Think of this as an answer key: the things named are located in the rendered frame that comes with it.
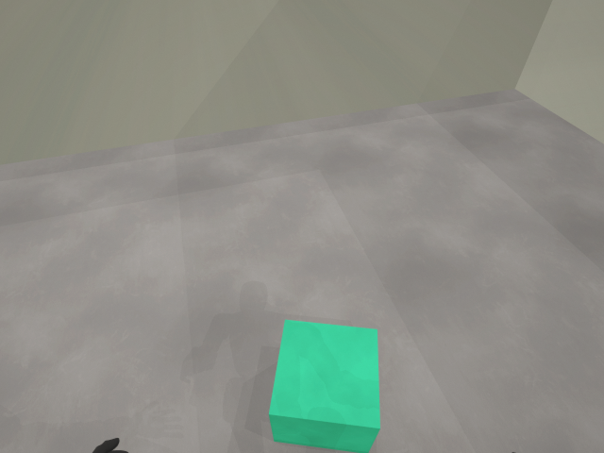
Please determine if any carton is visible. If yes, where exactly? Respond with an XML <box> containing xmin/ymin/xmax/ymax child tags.
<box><xmin>269</xmin><ymin>320</ymin><xmax>380</xmax><ymax>453</ymax></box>

